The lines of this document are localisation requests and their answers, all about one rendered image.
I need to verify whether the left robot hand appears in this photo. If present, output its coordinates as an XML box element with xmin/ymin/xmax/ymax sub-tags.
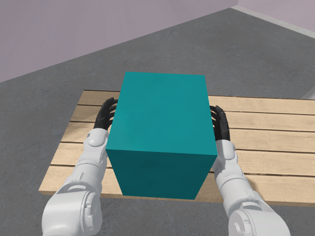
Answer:
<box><xmin>94</xmin><ymin>97</ymin><xmax>118</xmax><ymax>131</ymax></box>

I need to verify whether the carton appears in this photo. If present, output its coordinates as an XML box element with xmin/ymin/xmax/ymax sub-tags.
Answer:
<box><xmin>105</xmin><ymin>72</ymin><xmax>218</xmax><ymax>200</ymax></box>

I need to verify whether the right robot hand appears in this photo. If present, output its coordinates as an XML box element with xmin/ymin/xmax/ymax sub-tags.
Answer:
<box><xmin>210</xmin><ymin>105</ymin><xmax>230</xmax><ymax>141</ymax></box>

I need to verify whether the robot right upper arm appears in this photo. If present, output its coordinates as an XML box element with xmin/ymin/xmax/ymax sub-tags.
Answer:
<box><xmin>228</xmin><ymin>208</ymin><xmax>290</xmax><ymax>236</ymax></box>

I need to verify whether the right robot forearm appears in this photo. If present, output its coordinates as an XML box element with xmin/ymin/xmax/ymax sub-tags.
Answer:
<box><xmin>212</xmin><ymin>140</ymin><xmax>290</xmax><ymax>233</ymax></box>

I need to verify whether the left robot forearm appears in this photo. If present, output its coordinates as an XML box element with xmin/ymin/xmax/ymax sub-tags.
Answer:
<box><xmin>42</xmin><ymin>128</ymin><xmax>109</xmax><ymax>232</ymax></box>

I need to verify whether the robot left upper arm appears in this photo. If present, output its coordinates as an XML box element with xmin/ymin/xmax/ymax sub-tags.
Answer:
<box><xmin>42</xmin><ymin>191</ymin><xmax>102</xmax><ymax>236</ymax></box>

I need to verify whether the table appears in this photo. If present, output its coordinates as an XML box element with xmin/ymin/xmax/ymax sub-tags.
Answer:
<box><xmin>39</xmin><ymin>90</ymin><xmax>315</xmax><ymax>207</ymax></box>

